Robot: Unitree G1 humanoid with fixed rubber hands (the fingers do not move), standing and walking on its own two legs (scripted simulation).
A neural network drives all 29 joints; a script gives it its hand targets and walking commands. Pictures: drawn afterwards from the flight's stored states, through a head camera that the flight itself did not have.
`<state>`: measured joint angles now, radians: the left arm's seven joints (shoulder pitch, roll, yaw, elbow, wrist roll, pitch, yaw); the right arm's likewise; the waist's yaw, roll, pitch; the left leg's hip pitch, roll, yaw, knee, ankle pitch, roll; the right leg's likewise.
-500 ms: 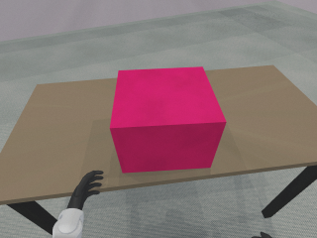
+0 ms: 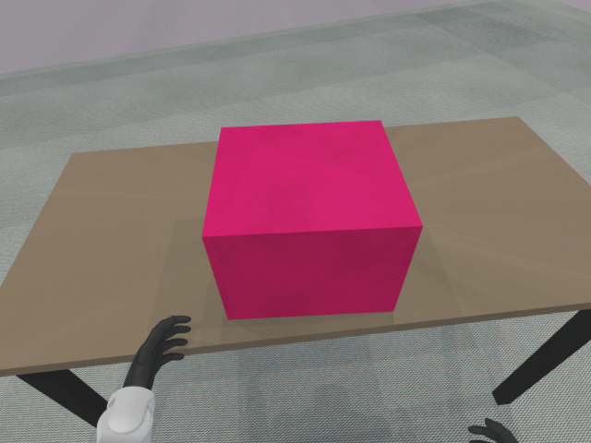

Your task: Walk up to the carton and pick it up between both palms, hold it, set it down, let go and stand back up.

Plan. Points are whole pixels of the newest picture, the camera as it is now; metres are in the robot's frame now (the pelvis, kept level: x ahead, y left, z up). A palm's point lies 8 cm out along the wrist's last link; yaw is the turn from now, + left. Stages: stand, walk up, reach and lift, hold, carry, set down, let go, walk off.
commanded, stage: stand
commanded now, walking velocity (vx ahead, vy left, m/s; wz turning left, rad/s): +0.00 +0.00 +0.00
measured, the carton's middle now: (305, 217) +0.48 +0.01 +0.03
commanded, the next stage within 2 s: none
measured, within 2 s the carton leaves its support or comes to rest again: neither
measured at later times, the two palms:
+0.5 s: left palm (145, 376) +0.22 +0.23 -0.01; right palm out of the picture +0.12 -0.27 -0.09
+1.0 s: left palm (144, 379) +0.22 +0.23 -0.01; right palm out of the picture +0.13 -0.26 -0.09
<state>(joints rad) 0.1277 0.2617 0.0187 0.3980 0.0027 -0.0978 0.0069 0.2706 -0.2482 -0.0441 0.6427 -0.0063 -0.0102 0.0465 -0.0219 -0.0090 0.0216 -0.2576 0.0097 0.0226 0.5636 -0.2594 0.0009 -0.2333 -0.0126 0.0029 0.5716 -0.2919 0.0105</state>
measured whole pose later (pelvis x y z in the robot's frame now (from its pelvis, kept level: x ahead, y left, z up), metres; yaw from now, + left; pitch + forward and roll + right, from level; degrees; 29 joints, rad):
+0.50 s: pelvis +0.00 -0.01 +0.00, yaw +1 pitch -3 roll +0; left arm 0.12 0.27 0.03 0.41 0.00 -0.09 0.00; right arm 0.26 -0.25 -0.04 0.65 -0.01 -0.01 0.04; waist -0.02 0.00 0.02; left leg -0.26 0.02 0.00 0.57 -0.26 -0.02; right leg -0.23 0.00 -0.02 0.57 -0.30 -0.01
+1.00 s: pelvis +0.00 -0.01 +0.00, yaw +2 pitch -2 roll +0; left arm 0.12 0.27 0.02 0.41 0.00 -0.09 0.00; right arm 0.26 -0.25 -0.04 0.65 -0.01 -0.01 0.04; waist -0.02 0.00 0.02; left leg -0.27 0.01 -0.02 0.56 -0.26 -0.02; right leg -0.22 -0.01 -0.04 0.56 -0.30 -0.01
